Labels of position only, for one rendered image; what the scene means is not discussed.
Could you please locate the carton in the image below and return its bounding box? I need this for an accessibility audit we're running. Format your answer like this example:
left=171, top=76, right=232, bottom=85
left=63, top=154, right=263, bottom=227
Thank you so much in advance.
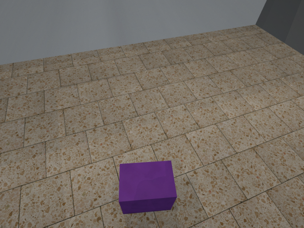
left=119, top=161, right=177, bottom=214

